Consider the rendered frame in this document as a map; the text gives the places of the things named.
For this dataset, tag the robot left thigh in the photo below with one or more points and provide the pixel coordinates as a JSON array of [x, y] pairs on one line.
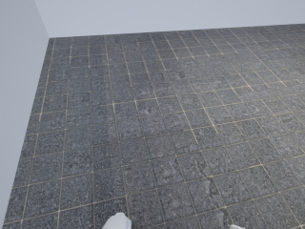
[[118, 222]]

